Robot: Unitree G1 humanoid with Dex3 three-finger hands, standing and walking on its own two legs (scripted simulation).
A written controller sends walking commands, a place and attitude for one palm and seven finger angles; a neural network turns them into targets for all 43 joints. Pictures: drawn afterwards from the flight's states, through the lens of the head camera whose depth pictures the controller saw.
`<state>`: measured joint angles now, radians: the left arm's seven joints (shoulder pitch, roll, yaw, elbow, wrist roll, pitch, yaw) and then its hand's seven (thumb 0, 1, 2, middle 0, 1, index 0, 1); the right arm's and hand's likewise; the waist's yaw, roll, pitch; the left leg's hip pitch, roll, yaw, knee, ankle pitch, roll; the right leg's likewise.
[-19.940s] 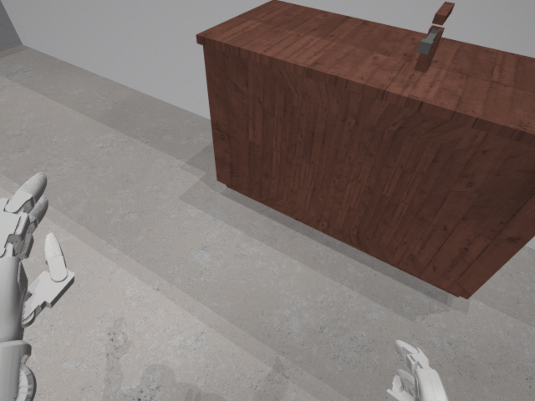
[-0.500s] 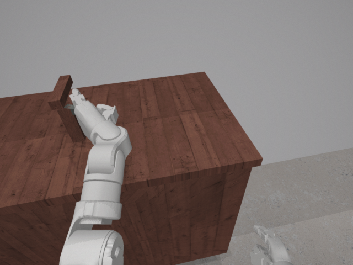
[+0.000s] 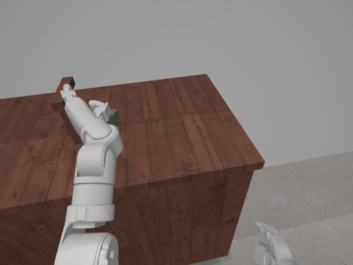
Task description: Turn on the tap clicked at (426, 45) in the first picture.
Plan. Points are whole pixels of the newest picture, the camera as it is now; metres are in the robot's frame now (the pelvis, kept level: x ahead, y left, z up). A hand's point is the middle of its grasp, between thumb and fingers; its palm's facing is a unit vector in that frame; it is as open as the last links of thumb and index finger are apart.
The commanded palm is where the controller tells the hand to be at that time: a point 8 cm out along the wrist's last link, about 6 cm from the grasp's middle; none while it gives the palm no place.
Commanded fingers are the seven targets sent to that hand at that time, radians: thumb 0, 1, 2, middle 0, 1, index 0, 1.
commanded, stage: lift the hand up off the lever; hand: left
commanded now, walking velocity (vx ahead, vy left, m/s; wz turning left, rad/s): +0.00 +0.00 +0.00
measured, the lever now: (112, 116) +0.42 +0.23 +0.15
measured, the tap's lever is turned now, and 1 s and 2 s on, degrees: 64 64 64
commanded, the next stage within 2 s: draw the hand back beside the body in 0.16 s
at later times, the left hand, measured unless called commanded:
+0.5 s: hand (108, 124) +0.32 +0.18 +0.21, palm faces +0.36 -0.93 -0.03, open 7.7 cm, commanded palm +0.27 +0.23 +0.21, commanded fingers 0.00 0.90 0.90 -0.16 -0.19 -0.16 -0.19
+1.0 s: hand (80, 159) +0.25 +0.22 +0.18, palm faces +0.27 -0.93 -0.26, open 7.6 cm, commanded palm +0.21 +0.27 +0.19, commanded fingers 0.00 0.90 0.90 -0.19 -0.26 -0.19 -0.26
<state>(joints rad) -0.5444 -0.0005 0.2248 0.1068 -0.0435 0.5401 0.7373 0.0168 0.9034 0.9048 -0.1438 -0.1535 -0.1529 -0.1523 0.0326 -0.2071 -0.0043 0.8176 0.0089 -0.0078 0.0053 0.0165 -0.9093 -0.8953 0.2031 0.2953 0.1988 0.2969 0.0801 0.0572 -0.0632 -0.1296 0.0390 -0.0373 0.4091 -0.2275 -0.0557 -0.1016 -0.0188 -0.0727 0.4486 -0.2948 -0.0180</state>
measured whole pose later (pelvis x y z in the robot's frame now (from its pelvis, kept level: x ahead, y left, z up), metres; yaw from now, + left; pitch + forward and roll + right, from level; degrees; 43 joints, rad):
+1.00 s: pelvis -0.02 +0.02 +0.00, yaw -3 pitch -6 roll +0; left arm 0.17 0.31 0.20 -0.22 -0.08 -0.11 0.10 0.01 0.89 0.90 -0.18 -0.24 -0.19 -0.24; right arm 0.18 -0.20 0.02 0.65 0.01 -0.07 -0.04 0.02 -0.91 -0.89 0.21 0.30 0.20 0.30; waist 0.03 0.06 0.04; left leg -0.07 0.04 0.03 0.38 -0.20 -0.02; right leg -0.04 -0.01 -0.01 0.36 -0.21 0.01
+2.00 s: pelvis -0.02 +0.02 +0.00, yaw -2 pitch -3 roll -1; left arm 0.41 0.33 0.32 -0.40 -0.07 -0.15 0.10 0.01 0.89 0.90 -0.20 -0.31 -0.21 -0.30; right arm 0.15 -0.23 0.01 0.60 0.00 -0.07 -0.05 0.02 -0.91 -0.89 0.21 0.30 0.20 0.30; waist 0.04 0.08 0.03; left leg -0.18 0.05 0.00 0.46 -0.24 -0.03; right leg -0.13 -0.01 -0.03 0.42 -0.24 0.01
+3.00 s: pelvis -0.13 +0.03 -0.01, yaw +0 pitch +1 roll +1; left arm 0.50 0.35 0.32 -0.61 -0.04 -0.15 0.16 0.01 0.89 0.90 -0.21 -0.31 -0.22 -0.30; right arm 0.15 -0.19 0.01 0.61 0.00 -0.05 -0.06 0.02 -0.91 -0.89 0.21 0.30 0.20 0.30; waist -0.01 -0.04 0.07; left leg -0.45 -0.01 0.02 0.81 -0.40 -0.02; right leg -0.41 -0.04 0.02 0.57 -0.18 0.01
